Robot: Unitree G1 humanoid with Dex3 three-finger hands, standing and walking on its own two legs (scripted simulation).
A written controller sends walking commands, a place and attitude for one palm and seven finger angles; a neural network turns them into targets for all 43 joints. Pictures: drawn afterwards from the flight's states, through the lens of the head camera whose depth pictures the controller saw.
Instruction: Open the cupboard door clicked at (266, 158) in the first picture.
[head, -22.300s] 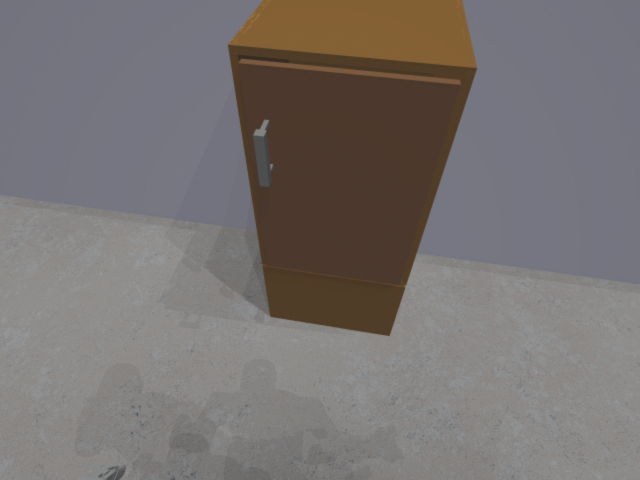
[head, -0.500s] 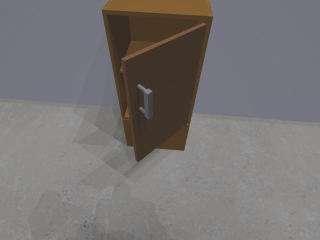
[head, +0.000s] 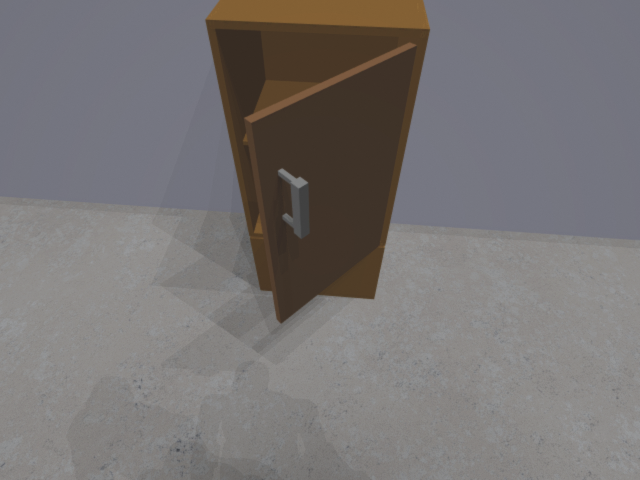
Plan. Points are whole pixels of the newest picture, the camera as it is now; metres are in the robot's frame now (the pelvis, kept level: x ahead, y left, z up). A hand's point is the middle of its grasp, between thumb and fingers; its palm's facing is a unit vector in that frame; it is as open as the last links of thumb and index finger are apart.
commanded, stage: walk to a spot facing it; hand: left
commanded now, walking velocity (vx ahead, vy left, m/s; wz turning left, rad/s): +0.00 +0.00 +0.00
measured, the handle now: (293, 203) +0.56 +0.08 -0.01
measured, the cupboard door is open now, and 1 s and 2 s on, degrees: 48 48 48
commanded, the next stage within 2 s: none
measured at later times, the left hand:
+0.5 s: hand out of the picture +0.04 +0.19 -0.18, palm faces -0.14 -0.96 -0.26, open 7.4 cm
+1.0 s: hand out of the picture +0.11 +0.16 -0.17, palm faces -0.37 -0.90 -0.22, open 7.4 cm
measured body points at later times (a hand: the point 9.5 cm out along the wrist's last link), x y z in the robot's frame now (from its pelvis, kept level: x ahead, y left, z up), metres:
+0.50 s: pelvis -0.02 -0.01 -0.01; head +0.02 -0.03 +0.43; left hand +0.05 +0.24 -0.16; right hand -0.03 -0.25 -0.17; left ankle +0.06 +0.12 -0.74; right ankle -0.09 -0.07 -0.72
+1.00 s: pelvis -0.01 +0.00 +0.00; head +0.04 -0.02 +0.44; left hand +0.13 +0.20 -0.16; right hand +0.01 -0.28 -0.13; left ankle +0.05 +0.11 -0.73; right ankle -0.08 -0.09 -0.74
